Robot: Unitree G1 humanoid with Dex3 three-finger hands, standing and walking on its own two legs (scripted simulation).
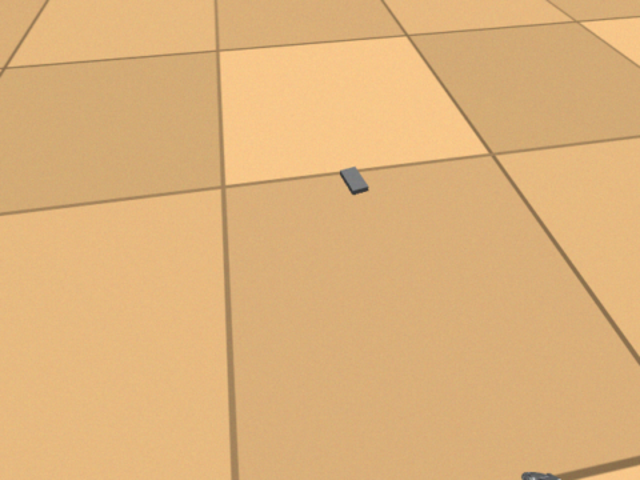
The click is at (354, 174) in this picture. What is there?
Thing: flat box
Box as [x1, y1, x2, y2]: [340, 167, 368, 194]
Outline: 340,170 340,175 352,194 367,190 368,186 355,167
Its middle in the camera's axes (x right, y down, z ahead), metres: +0.16 -0.25 +1.81
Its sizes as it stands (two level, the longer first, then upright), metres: 0.145 0.077 0.026
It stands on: the floor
